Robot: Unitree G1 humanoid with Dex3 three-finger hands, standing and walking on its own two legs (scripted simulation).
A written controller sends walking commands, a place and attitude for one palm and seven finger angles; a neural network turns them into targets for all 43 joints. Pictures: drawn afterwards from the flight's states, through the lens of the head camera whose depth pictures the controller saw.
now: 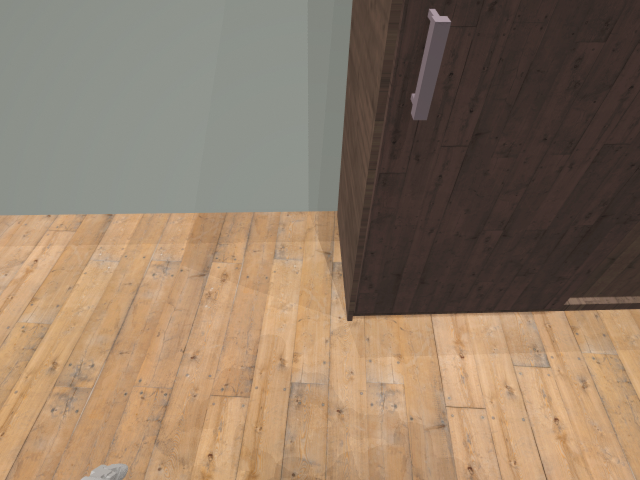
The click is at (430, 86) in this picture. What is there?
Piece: wardrobe's sliding door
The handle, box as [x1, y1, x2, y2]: [411, 9, 450, 119]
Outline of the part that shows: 434,9 429,9 428,12 430,24 416,90 414,93 411,94 411,101 413,104 411,114 413,119 426,119 450,24 450,21 446,16 440,16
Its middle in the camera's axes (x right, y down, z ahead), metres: +0.19 -0.30 +0.68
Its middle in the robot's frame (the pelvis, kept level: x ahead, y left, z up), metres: +0.75 -0.14 +0.18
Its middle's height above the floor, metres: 0.95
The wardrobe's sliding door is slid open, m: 0.00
